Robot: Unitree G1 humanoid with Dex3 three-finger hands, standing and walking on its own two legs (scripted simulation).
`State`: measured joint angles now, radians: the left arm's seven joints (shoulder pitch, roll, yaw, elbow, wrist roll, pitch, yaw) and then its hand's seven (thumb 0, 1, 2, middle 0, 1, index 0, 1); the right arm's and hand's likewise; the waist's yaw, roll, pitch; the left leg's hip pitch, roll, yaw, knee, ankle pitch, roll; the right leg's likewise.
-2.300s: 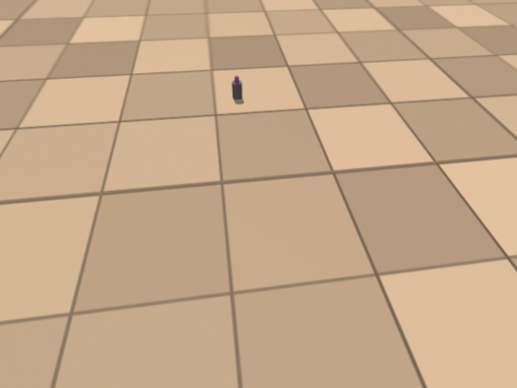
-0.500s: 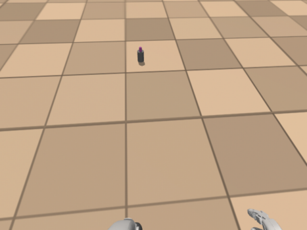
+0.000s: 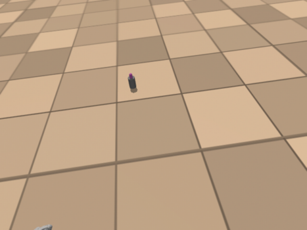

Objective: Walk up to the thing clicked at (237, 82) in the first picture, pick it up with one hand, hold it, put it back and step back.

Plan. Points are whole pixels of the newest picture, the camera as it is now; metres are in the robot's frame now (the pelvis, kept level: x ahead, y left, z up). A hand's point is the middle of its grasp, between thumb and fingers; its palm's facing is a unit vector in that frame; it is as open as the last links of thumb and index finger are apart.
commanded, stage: walk up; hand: left
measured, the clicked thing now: (131, 80) +1.57 +0.31 -0.67
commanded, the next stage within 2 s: none
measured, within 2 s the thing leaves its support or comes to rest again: neither
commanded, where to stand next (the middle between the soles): +1.23 +0.10 m, yaw -2 degrees
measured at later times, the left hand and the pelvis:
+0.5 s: hand (78, 185) +0.30 +0.29 -0.14, palm faces +0.01 -0.94 -0.35, open 7.4 cm; pelvis +0.27 +0.01 +0.01, yaw +1 degrees
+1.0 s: hand (102, 123) +0.54 +0.24 -0.10, palm faces +0.03 -0.91 -0.41, open 7.4 cm; pelvis +0.50 -0.04 +0.02, yaw +1 degrees
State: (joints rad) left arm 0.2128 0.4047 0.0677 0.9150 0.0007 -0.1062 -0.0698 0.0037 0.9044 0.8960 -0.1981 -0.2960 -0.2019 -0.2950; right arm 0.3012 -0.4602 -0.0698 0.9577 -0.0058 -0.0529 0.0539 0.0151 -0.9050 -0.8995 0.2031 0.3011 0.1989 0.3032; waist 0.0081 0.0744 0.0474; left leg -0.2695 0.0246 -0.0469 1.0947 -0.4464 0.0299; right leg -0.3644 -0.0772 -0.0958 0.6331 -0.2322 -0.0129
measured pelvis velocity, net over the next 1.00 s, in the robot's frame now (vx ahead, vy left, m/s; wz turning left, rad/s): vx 0.50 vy -0.04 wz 0.02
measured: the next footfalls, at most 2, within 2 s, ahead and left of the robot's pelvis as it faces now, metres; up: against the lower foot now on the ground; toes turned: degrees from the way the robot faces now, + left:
left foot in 0.34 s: +0.36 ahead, +0.12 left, +0.00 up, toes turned +6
right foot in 0.76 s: +0.56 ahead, -0.16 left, +0.00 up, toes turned -5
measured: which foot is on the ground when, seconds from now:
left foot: up 0.00-0.32, down 0.34-0.76, up 0.78-1.00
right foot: down 0.00-0.36, up 0.38-0.74, down 0.76-1.00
